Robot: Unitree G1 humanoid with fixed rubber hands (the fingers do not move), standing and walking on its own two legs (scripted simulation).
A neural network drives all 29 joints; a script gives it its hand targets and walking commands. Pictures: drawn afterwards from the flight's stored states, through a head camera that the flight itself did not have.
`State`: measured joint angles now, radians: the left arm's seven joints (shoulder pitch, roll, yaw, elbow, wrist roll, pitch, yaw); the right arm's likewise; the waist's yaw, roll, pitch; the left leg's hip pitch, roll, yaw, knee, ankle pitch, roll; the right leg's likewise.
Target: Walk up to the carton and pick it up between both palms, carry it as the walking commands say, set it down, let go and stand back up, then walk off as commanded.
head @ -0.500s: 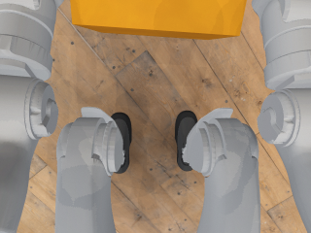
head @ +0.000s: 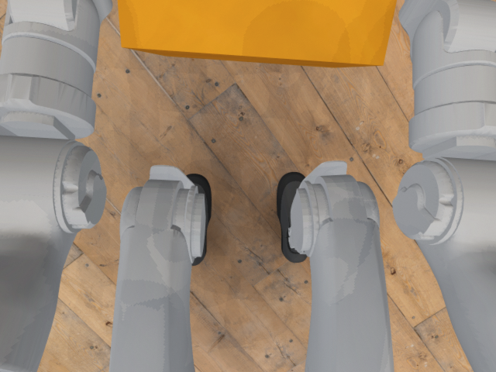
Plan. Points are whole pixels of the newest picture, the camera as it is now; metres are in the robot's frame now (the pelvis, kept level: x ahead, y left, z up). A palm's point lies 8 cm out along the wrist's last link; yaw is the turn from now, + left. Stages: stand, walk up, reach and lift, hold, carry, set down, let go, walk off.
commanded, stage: reach and lift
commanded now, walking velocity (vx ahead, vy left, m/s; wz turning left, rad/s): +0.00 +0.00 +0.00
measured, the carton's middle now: out of the picture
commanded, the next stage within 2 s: none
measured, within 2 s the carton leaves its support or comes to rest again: neither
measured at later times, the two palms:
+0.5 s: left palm out of the picture +0.56 +0.17 -0.07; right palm out of the picture +0.55 -0.18 -0.06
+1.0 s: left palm out of the picture +0.54 +0.15 +0.00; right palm out of the picture +0.52 -0.20 +0.02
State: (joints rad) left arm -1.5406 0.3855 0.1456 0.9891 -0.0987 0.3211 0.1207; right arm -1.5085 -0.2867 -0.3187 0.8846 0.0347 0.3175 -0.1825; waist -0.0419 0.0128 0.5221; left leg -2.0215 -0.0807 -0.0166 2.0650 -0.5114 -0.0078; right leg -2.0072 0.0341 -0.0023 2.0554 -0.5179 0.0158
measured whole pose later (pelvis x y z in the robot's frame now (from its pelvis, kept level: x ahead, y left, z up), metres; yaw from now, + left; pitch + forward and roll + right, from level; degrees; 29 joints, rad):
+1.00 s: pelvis -0.02 +0.00 +0.09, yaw -1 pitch +21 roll +0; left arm -1.37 0.25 0.31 0.69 0.07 0.50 0.12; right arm -1.38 -0.22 -0.37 0.67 -0.05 0.47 -0.17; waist -0.03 0.00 0.52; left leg -1.68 -0.05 -0.01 1.75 -0.44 0.00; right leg -1.69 0.07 0.03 1.73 -0.42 0.03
